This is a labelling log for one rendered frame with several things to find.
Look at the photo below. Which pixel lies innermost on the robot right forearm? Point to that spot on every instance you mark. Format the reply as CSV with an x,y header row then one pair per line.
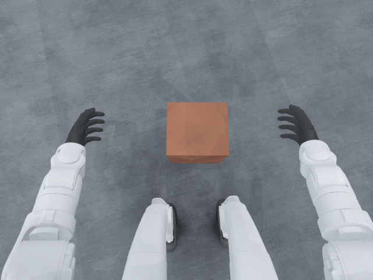
x,y
340,215

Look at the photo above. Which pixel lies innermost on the carton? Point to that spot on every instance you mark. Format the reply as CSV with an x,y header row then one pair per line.
x,y
197,132

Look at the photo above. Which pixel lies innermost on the right robot hand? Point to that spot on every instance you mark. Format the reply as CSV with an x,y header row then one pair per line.
x,y
303,128

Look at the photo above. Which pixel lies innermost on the left robot upper arm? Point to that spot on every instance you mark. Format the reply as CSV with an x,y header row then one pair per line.
x,y
43,260

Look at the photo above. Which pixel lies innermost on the robot left forearm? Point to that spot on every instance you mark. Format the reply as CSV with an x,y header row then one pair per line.
x,y
53,214

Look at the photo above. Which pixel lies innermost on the right robot upper arm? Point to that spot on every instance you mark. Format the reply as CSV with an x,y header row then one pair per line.
x,y
348,260

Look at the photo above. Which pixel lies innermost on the left robot hand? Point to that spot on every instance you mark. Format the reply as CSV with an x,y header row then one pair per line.
x,y
80,129

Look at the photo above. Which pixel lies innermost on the left robot foot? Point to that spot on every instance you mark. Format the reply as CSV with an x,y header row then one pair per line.
x,y
171,245

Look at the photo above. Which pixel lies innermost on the robot right shin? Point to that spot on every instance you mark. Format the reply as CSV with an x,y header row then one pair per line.
x,y
229,199

